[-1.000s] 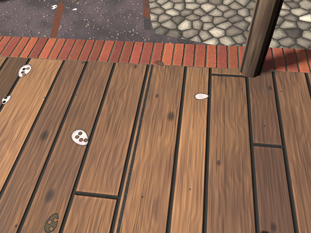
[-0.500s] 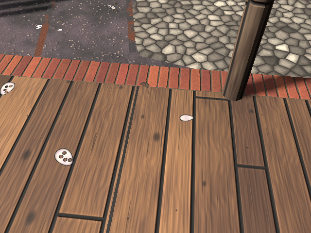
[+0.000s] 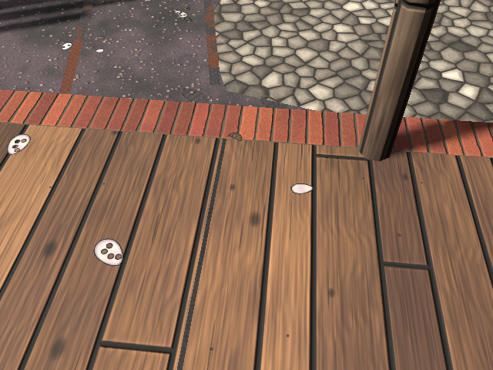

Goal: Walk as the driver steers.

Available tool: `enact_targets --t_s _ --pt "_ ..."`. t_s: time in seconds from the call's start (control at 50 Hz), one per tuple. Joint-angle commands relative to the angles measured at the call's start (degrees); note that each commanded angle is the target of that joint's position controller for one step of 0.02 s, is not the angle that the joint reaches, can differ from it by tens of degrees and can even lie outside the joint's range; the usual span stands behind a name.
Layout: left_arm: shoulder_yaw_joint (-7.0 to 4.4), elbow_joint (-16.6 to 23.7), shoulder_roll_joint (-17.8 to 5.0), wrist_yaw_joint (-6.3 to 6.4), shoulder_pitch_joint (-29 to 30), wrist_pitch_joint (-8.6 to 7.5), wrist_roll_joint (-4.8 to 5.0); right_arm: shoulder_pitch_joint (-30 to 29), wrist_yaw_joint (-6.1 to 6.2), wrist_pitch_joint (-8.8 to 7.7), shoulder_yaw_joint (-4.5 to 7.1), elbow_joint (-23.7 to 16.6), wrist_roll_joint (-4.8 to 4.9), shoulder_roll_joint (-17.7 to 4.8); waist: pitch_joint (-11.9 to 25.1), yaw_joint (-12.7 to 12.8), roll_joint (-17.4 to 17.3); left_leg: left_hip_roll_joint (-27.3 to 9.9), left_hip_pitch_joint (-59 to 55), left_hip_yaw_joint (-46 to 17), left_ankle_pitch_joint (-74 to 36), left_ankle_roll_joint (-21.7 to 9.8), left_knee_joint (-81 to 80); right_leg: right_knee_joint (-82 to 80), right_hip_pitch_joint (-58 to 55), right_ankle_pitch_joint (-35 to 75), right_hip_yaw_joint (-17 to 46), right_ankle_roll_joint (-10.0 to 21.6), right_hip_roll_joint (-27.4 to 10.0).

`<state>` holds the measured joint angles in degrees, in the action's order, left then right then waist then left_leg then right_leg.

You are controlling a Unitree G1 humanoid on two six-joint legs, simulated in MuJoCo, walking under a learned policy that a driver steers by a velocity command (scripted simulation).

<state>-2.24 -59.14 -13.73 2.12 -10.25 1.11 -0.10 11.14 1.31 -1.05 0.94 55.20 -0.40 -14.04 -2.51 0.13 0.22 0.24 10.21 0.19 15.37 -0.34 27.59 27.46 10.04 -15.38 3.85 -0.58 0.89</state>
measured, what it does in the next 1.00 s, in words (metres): walks ahead: left foot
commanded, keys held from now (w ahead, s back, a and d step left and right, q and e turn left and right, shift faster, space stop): w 1.00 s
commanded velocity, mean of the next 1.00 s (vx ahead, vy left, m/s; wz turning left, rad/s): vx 0.38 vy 0.00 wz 0.00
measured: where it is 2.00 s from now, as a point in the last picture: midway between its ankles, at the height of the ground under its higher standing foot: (255, 219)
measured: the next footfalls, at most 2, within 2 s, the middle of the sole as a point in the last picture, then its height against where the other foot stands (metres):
left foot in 0.70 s outside the picture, level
right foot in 1.24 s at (298, 295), level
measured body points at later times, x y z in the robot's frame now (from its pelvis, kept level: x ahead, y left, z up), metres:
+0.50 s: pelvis +0.12 -0.03 +0.01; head +0.13 -0.05 +0.46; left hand +0.04 +0.21 -0.13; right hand +0.28 -0.29 -0.11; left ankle +0.22 +0.13 -0.68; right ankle +0.02 -0.12 -0.74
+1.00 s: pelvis +0.40 +0.03 +0.01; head +0.41 +0.03 +0.46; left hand +0.54 +0.30 -0.11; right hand +0.41 -0.24 -0.13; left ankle +0.38 +0.11 -0.74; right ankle +0.53 -0.15 -0.67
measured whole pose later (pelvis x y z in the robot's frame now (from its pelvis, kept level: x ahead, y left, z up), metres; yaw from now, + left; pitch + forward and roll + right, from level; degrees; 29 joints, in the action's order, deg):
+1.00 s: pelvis +0.40 +0.03 +0.01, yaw +0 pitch +0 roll +2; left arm -3.5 -51.6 -16.0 1.0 -8.4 -4.6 0.4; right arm 18.7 -1.2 -5.6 2.4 56.9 -0.2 -14.2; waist -0.8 -3.0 2.2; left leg 4.9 5.1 3.5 8.7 -4.6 13.4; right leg 52.6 38.7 -5.3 2.5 0.6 -8.5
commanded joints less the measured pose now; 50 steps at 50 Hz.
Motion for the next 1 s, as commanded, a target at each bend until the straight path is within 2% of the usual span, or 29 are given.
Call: enact_targets --t_s 0.02,0.06,0.08,0.12,0.14,0.16,0.2,0.24,0.26,0.28,0.3,0.32,0.36,0.4,0.44,0.5,0.6,0.66,0.68,0.7,0.72,0.74,0.76,0.78,0.8,0.84,0.88,0.94,1.0 --pt "-0.95 0.4 -5.9 0.26 -1.4 -0.43 0.07 1.3 0.33 -0.43 1.08 -0.9 0.08 -6.2 2.5 0.1 -0.8 -1.9 0.6 -2.1 -1.7 -1.0 -5.6 -3.7 -0.3 4.6 0.6 1.3 -1.1" --pt "-1.14 0.1 -6.1 0.33 -1.5 -0.52 0.68 1.6 0.7 -0.04 1.72 -0.6 0.79 -8.1 -0.4 -0.3 -2.8 -2.5 3.0 -4.5 19.1 -3.5 -7.1 -0.3 4.8 -13.7 -1.9 2.4 1.5" --pt "-1.1 0.7 -6.1 0.24 -0.6 -1.03 0.73 2.4 0.83 -0.14 1.93 -0.6 1.04 -8.8 -2.9 -0.8 -4.3 -4.9 4.2 -8.4 26.8 -5.4 -9.5 1.8 8.8 -18.1 -2.4 2.9 1.6" --pt "-0.63 2.0 -3.9 -0.46 1.2 -3.01 1.03 6.1 0.79 -1.07 2.86 0.4 1.66 -11.6 -5.1 -1.7 -9.9 -14.3 2.4 -21.8 34.3 -10.7 -16.6 10.8 14.5 -12.5 -5.3 2.8 1.4" --pt "-0.59 2.4 -3.8 -0.93 1.9 -3.88 1.15 6.6 0.8 -1.53 3.28 0.6 1.77 -12.4 -6.2 -1.8 -10.6 -17.9 3.8 -26.8 33.3 -13.0 -19.0 14.6 14.9 -9.9 -4.4 3.1 -0.6" --pt "-0.75 2.4 -4.1 -1.37 1.7 -4.5 1.41 5.7 0.72 -1.92 3.29 0.2 1.54 -12.0 -6.3 -1.2 -9.7 -18.8 4.4 -27.6 30.7 -13.6 -19.5 16.2 15.1 -10.8 -3.7 3.8 -1.8" --pt "-0.66 1.3 -3.5 -2.03 -1.7 -5.42 1.83 0.9 0.2 -2.16 3.17 -1.7 2.25 -11.3 -5.7 1.9 -8.7 -16.1 7.3 -21.3 24.3 -11.1 -17.7 6.9 7.9 -10.7 -4.6 5.5 -2.4" --pt "-1.56 -3.0 -4.4 -2.07 -9.9 -5.57 1.29 -2.6 -0.13 -1.91 2.8 -3.2 2.41 -9.7 -3.0 5.3 -5.4 -8.4 14.8 -10.6 14.9 -6.9 -9.2 -2.8 -8.9 0.1 -6.0 4.9 0.3" --pt "-2.34 -4.5 -7.0 -1.88 -16.1 -5.57 1.03 -3.5 -0.49 -2.25 1.76 -4.0 1.79 -6.2 -0.1 7.0 3.1 -3.7 20.2 -4.1 9.5 -4.0 4.9 -8.0 -15.9 -4.9 5.7 6.6 -7.2" --pt "-3.7 -4.9 -13.6 -2.2 -21.7 -5.8 1.35 -4.1 -0.43 -3.2 1.17 -6.4 1.52 -3.7 1.4 7.8 16.5 2.3 31.0 2.3 12.3 -1.0 21.1 -16.6 -21.7 -13.1 27.9 13.7 -19.0" --pt "-2.82 -4.6 -11.8 -2.58 -20.2 -6.73 0.26 -4.9 -0.34 -3.91 1.76 -6.8 2.78 -6.0 -1.0 6.7 12.6 0.6 36.2 -3.1 17.9 -1.6 32.8 -18.7 -18.6 -17.4 36.2 18.1 -23.6" --pt "-1.79 -3.0 -8.2 -2.62 -16.2 -7.57 0.41 -3.6 -0.8 -4.5 1.94 -6.4 3.65 -6.8 -4.1 4.4 7.4 -2.4 40.1 -5.8 12.9 -2.8 37.6 -18.5 -18.1 -17.2 31.7 17.0 -22.1" --pt "-1.08 -1.3 -6.8 -3.03 -12.5 -7.97 0.78 -3.2 -1.45 -5.38 2.4 -5.5 2.63 -7.4 -4.3 2.6 4.3 -5.6 41.5 -4.4 3.0 -3.7 36.4 -19.0 -18.2 -7.3 21.1 12.7 -18.0" --pt "-0.12 -1.2 -4.4 -2.89 -13.7 -7.22 0.34 -4.8 -2.25 -5.51 2.7 -5.8 1.7 -6.9 -3.0 2.6 4.7 -6.9 38.0 -2.5 -2.7 -2.6 32.1 -19.3 -16.7 7.0 12.6 10.6 -14.7" --pt "-0.03 -1.3 -5.2 -2.17 -15.6 -6.51 0.14 -7.1 -2.79 -5.05 2.14 -6.7 1.46 -4.6 -2.6 3.1 4.8 -6.4 36.2 -0.1 -6.1 -0.7 27.3 -19.7 -15.1 16.0 7.5 10.9 -13.0" --pt "-0.2 -0.6 -7.4 -1.18 -16.1 -6.06 -0.03 -15.0 -2.98 -4.71 0.9 -9.8 1.61 -2.3 -4.6 4.6 4.2 -4.4 29.8 2.5 -12.9 0.6 14.0 -21.8 -8.3 17.4 2.8 10.6 -11.1" --pt "-0.87 -1.5 -8.6 -0.95 -18.8 -6.05 1.16 -20.1 -3.84 -4.62 0.88 -12.6 2.31 -4.3 -6.6 4.0 5.5 -2.9 24.6 1.8 -16.9 -1.6 3.7 -22.3 -11.0 19.6 1.0 10.1 -14.2" --pt "-1.73 -0.6 -10.2 -0.95 -16.6 -5.25 0.79 -14.4 -4.08 -4.87 2.42 -11.8 2.06 -7.6 -0.8 -0.9 6.8 -0.2 15.4 2.9 -13.2 -4.6 3.0 -13.0 -16.3 42.0 -0.7 8.2 -15.6" --pt "-1.81 -0.2 -10.2 -0.97 -15.7 -4.68 0.4 -6.6 -3.75 -4.7 3.62 -9.6 2.11 -9.5 4.2 -5.0 7.2 1.6 5.8 4.1 -12.1 -6.0 3.4 -3.9 -15.4 50.8 -2.2 7.1 -14.1" --pt "-1.47 0.5 -9.5 -0.99 -15.4 -4.32 -0.08 3.3 -3.18 -4.31 4.86 -6.6 2.28 -11.5 10.1 -9.4 6.5 0.1 -8.5 2.5 -12.1 -7.8 3.9 8.4 -8.6 48.8 -3.5 5.5 -11.8" --pt "0.09 1.9 -3.9 -1.57 -20.3 -4.81 -0.68 11.7 -2.7 -4.04 6.04 -4.9 0.75 -16.4 19.2 -8.4 -4.4 -14.2 -31.1 -18.3 -4.3 -14.6 3.7 30.0 12.1 26.6 -5.2 2.8 -5.2" --pt "1.51 1.0 0.8 -2.0 -23.5 -6.28 0.04 13.7 -3.25 -3.91 5.38 -3.8 0.75 -15.2 26.6 -6.7 -14.6 -22.9 -37.0 -42.7 9.3 -19.7 -8.3 44.5 23.0 -16.5 1.1 1.7 3.0" --pt "-0.23 2.6 -5.6 -2.29 -16.8 -7.59 1.99 9.4 -3.36 -4.29 4.09 -4.0 1.25 -10.9 17.1 -6.9 -10.6 -20.4 -29.5 -40.3 13.1 -16.4 -12.4 50.5 29.0 -15.6 4.4 3.1 -0.3" --pt "-0.87 4.4 -7.9 -2.16 -11.7 -8.35 3.01 3.4 -3.36 -4.66 3.56 -5.0 1.36 -9.2 8.6 -5.0 -7.5 -19.0 -19.5 -31.7 8.7 -14.4 -13.9 50.0 30.8 -9.9 2.2 4.1 -3.4" --pt "-1.09 4.8 -7.9 -1.63 -9.4 -8.58 2.56 -0.8 -3.53 -5.08 3.13 -5.7 0.88 -7.8 5.1 -3.1 -2.9 -17.0 -10.5 -24.9 1.0 -13.5 -15.4 47.2 27.9 -4.5 1.2 4.2 -6.1" --pt "-1.45 4.5 -5.6 -1.19 -11.3 -7.34 1.5 -3.6 -4.01 -5.65 2.48 -5.6 -0.25 -5.3 3.5 0.8 -4.0 -13.2 -0.6 -16.1 -6.2 -12.5 -18.4 42.6 20.9 0.1 1.4 4.0 -9.2" --pt "-1.44 4.8 -3.9 -1.05 -11.6 -6.1 1.32 -2.4 -3.95 -5.85 2.38 -4.4 0.16 -5.2 2.3 1.9 -4.3 -12.1 2.9 -12.3 -8.2 -13.3 -20.7 39.1 20.0 0.5 0.5 3.3 -9.9" --pt "-1.88 8.0 -5.1 -0.82 -4.4 -5.58 0.49 1.2 -2.64 -5.88 2.9 -2.9 0.12 -7.9 -0.8 0.9 -2.9 -12.3 2.7 -10.0 -10.2 -14.2 -23.0 30.5 26.9 7.4 -0.1 1.2 -10.9" --pt "-1.64 10.3 -4.4 -1.39 2.1 -6.22 0.25 4.2 -1.52 -5.31 2.99 -2.1 0.4 -8.8 -1.4 -0.9 -2.5 -10.6 0.4 -6.4 -13.5 -12.6 -23.0 18.0 28.3 17.5 -1.2 0.5 -9.8"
